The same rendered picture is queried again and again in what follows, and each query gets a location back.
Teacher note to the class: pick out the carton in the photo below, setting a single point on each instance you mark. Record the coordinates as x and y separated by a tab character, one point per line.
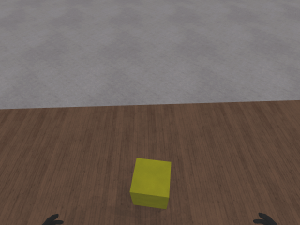
150	185

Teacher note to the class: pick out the right robot hand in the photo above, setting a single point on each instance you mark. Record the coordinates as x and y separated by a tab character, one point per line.
266	220

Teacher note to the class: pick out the left robot hand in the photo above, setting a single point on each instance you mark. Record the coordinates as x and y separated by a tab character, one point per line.
52	220

